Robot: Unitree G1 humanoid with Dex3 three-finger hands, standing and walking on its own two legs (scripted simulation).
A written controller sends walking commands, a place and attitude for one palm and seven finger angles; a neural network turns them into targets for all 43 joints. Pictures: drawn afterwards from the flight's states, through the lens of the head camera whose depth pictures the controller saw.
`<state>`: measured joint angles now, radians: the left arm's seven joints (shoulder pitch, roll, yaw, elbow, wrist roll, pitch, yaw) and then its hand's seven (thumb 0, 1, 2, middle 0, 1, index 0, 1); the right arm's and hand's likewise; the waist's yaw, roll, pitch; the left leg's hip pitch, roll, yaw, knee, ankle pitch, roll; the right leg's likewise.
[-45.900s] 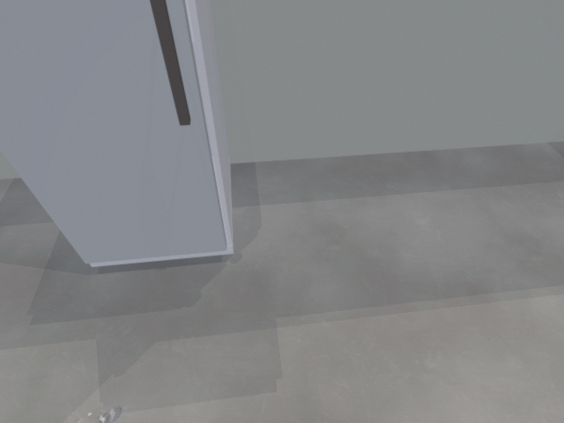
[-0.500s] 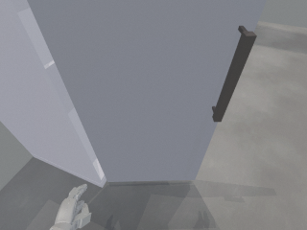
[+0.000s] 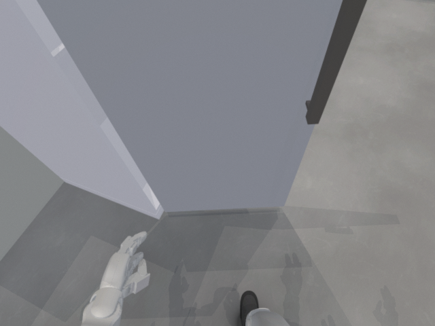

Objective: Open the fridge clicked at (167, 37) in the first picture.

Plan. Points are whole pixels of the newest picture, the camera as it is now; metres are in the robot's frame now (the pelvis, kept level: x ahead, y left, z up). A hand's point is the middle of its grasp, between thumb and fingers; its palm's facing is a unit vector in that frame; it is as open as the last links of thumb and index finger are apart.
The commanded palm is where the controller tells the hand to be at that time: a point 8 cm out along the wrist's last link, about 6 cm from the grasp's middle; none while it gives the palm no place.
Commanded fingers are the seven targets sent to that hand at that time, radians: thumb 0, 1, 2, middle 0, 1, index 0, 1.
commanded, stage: step back with the hand held close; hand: right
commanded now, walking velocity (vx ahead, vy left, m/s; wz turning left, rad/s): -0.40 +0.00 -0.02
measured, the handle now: (328, 59) +0.57 -0.23 +0.13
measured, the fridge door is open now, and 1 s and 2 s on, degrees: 66 66 66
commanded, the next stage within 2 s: stop stepping back and stand still in 0.04 s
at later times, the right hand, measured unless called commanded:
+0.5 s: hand out of the picture +0.09 -0.26 +0.14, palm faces +0.44 +0.83 -0.33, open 7.4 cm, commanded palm +0.01 -0.30 +0.18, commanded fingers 0.00 -0.90 -0.90 0.20 0.30 0.20 0.30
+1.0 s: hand out of the picture +0.02 -0.28 +0.18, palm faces +0.47 +0.77 -0.42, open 7.5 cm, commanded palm -0.05 -0.33 +0.18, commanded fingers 0.00 -0.90 -0.90 0.20 0.30 0.20 0.30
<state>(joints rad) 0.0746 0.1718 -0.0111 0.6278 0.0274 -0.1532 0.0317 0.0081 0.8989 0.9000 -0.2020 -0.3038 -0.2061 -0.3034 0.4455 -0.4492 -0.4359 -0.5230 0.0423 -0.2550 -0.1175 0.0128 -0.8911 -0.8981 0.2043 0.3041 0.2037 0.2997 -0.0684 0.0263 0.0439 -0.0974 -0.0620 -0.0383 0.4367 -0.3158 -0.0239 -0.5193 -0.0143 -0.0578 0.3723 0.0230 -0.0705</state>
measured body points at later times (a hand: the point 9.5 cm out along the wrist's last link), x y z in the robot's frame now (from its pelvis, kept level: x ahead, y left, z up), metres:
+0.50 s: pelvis -0.12 +0.01 +0.00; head -0.14 -0.02 +0.45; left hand +0.03 +0.25 -0.07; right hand +0.06 -0.30 +0.16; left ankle -0.17 +0.13 -0.73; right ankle -0.04 -0.07 -0.73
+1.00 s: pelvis -0.17 -0.02 +0.00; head -0.17 -0.04 +0.44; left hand -0.01 +0.18 -0.09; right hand -0.01 -0.32 +0.20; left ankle -0.14 +0.07 -0.71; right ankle -0.13 -0.15 -0.73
